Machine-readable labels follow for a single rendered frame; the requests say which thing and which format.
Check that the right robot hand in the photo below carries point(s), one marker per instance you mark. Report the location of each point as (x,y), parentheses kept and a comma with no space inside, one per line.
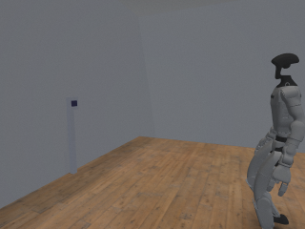
(262,142)

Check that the panel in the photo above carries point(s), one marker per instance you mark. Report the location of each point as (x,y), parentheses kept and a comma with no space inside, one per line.
(71,132)

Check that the humanoid robot torso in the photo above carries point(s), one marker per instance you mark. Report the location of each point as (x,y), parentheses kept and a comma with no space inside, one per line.
(281,118)

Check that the robot left shin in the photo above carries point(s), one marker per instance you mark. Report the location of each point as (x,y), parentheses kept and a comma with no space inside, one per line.
(264,213)

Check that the left robot upper arm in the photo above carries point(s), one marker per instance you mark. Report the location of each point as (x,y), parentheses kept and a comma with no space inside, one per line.
(291,97)

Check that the robot left forearm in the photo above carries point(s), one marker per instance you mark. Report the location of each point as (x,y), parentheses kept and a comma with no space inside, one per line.
(293,140)

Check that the robot right forearm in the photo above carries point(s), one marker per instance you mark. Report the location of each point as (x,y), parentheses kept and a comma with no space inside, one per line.
(271,134)

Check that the button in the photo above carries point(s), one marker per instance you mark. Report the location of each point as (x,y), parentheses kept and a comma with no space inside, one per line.
(74,103)

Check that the left robot hand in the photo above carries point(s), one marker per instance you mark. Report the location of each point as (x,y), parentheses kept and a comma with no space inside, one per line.
(279,173)

